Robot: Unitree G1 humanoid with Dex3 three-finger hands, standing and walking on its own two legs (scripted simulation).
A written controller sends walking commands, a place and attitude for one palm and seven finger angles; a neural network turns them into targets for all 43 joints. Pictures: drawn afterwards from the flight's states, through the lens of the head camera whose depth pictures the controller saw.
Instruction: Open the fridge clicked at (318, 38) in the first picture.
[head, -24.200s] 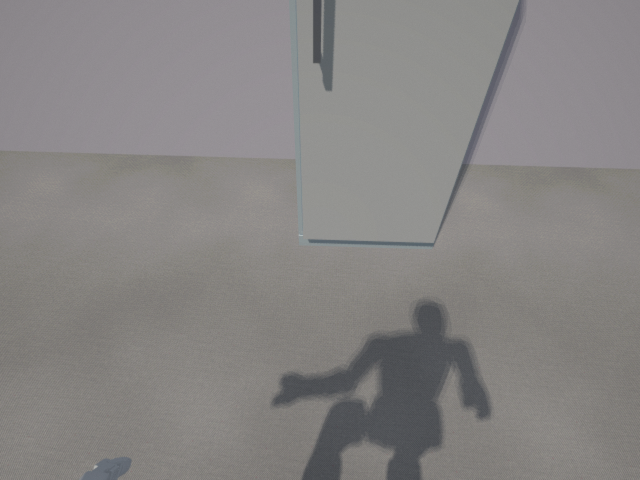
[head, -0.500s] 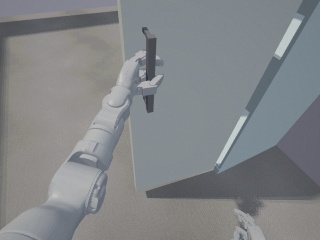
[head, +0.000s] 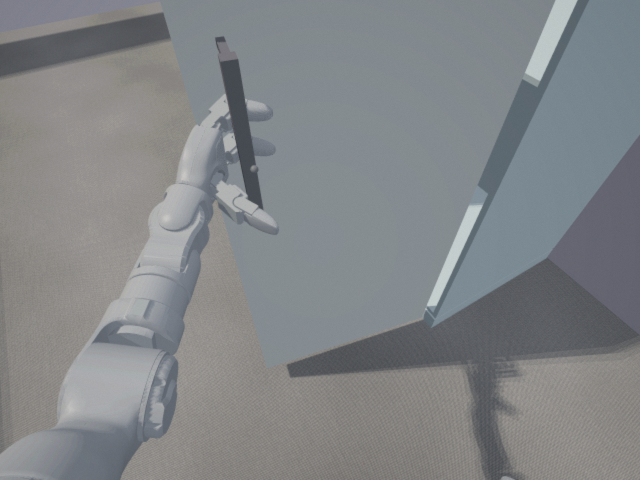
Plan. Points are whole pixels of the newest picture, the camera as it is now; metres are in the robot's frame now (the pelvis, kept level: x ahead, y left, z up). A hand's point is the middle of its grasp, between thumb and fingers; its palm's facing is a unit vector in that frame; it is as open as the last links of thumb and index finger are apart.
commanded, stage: slip the hand off the handle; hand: left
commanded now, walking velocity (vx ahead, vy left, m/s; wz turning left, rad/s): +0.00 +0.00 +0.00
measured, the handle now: (241, 137) +0.50 +0.09 +0.17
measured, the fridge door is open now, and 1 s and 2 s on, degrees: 78 75 75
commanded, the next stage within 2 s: draw the hand back to the body in 1.36 s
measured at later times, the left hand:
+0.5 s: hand (193, 181) +0.43 +0.14 +0.16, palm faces -0.24 -0.96 -0.12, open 14.7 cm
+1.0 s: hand (204, 228) +0.36 +0.12 +0.15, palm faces -0.25 -0.96 -0.11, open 14.7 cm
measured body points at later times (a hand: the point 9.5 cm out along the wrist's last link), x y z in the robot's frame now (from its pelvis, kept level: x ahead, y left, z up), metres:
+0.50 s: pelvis +0.02 +0.02 +0.00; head +0.04 +0.02 +0.45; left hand +0.44 +0.19 +0.17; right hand +0.15 -0.23 -0.10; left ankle +0.02 +0.12 -0.74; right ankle +0.02 -0.10 -0.74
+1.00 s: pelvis +0.00 +0.02 +0.00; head +0.00 +0.01 +0.45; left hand +0.37 +0.17 +0.16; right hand +0.16 -0.21 -0.09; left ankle +0.01 +0.12 -0.74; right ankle +0.02 -0.10 -0.74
